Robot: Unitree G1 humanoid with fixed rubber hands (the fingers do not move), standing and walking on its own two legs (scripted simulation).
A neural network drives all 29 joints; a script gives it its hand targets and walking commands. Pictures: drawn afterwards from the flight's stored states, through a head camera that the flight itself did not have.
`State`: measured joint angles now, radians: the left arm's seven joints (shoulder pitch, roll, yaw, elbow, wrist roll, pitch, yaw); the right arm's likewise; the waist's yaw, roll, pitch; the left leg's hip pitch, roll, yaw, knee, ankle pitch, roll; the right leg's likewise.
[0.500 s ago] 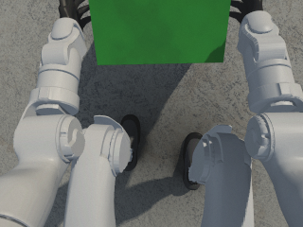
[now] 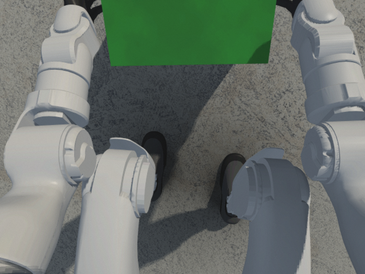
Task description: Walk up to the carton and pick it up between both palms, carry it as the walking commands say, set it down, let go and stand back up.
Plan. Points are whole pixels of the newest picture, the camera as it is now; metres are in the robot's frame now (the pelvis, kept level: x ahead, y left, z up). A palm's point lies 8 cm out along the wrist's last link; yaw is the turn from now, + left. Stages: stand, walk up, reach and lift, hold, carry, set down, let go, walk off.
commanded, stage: set down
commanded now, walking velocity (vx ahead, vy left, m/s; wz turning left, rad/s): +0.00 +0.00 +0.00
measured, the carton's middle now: (188, 15) +0.56 +0.04 -0.24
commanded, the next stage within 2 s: none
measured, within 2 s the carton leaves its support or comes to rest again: rests again in 1.46 s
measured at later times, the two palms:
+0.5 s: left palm (80, 7) +0.53 +0.22 -0.15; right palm out of the picture +0.56 -0.15 -0.16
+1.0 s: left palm (82, 3) +0.54 +0.22 -0.16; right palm out of the picture +0.57 -0.15 -0.17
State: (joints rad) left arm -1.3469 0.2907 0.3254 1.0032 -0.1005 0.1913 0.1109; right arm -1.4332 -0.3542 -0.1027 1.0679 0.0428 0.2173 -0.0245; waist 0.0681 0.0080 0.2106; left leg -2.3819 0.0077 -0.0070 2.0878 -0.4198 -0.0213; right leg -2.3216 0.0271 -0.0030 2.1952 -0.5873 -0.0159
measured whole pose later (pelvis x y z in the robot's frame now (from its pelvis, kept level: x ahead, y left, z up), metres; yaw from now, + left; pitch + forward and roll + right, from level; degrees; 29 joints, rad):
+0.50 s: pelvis +0.00 +0.00 +0.00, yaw +1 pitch +40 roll +2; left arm -1.37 0.31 0.38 1.02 -0.09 0.18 0.08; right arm -1.45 -0.32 -0.20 1.02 -0.04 0.21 0.04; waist 0.05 0.04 0.25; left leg -2.38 0.00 0.01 2.11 -0.43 -0.02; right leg -2.32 0.02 0.01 2.22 -0.61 -0.01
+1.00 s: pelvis +0.01 +0.00 +0.00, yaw +1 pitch +40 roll +2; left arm -1.36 0.32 0.41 1.03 -0.10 0.15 0.04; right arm -1.43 -0.29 -0.26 0.96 -0.10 0.19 0.05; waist 0.05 0.05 0.27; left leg -2.37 0.00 0.00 2.13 -0.47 -0.02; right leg -2.30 0.02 0.01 2.24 -0.65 -0.02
